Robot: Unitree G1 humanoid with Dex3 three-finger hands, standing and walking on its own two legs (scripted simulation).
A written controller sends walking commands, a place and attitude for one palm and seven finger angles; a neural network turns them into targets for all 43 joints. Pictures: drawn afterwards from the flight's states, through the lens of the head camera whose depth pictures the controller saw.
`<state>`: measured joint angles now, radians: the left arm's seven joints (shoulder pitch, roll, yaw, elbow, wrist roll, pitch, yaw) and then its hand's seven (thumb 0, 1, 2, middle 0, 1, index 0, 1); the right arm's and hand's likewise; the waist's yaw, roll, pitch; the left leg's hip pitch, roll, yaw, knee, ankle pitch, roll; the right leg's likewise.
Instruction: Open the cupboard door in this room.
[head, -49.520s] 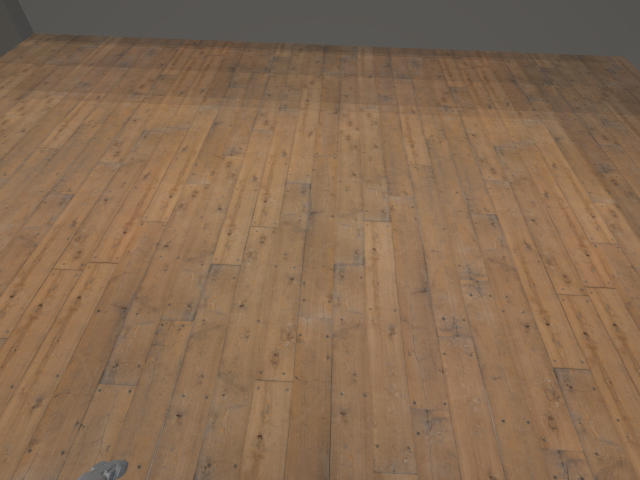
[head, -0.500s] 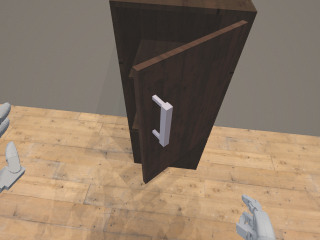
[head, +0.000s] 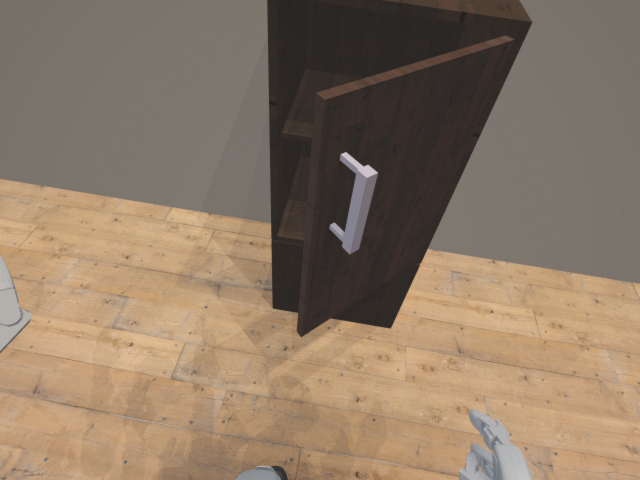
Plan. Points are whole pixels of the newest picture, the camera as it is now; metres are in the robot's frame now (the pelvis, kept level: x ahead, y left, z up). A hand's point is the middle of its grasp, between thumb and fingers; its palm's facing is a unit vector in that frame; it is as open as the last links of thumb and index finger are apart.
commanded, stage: step back with the hand held close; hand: left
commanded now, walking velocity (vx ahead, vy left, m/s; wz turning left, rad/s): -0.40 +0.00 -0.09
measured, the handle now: (349, 205) +0.48 -0.01 +0.08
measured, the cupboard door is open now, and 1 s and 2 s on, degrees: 45 45 45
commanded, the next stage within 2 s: stop stepping back and stand still in 0.18 s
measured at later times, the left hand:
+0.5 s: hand out of the picture +0.10 +0.24 +0.18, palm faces +0.27 -0.83 -0.49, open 7.4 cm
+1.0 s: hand out of the picture +0.02 +0.27 +0.18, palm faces +0.43 -0.77 -0.47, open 7.4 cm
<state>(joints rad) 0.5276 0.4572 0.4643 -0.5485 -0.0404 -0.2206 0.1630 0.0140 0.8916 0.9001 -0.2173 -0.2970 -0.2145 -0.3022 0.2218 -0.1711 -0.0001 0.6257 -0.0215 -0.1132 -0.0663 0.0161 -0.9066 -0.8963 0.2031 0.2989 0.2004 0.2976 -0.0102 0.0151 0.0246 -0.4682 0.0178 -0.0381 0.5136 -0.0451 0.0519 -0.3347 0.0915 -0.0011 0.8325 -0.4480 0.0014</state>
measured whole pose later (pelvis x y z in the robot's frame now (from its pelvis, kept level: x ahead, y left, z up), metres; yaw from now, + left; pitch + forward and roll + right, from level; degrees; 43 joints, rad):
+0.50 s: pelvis -0.12 +0.00 +0.01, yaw -5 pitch -1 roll -2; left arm 0.63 0.48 0.42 -0.58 -0.06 -0.15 0.14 0.01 0.89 0.90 -0.22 -0.30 -0.22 -0.30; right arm 0.20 -0.17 0.01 0.58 -0.02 -0.13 -0.06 0.01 -0.91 -0.90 0.20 0.30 0.20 0.30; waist -0.03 -0.03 0.01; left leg -0.34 0.00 0.03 0.34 -0.04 0.05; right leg -0.28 0.06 -0.02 0.73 -0.49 0.00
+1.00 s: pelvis -0.19 +0.01 +0.00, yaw -2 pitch -1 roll +1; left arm 0.53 0.43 0.44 -0.45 -0.02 -0.21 0.16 0.01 0.89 0.90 -0.22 -0.30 -0.21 -0.30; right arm 0.27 -0.18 0.00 0.65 -0.01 -0.16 -0.08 0.02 -0.91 -0.90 0.20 0.30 0.20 0.30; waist -0.03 -0.03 -0.02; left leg -0.23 0.03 0.06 0.56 -0.31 -0.02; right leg -0.27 0.00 -0.07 0.62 -0.35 -0.01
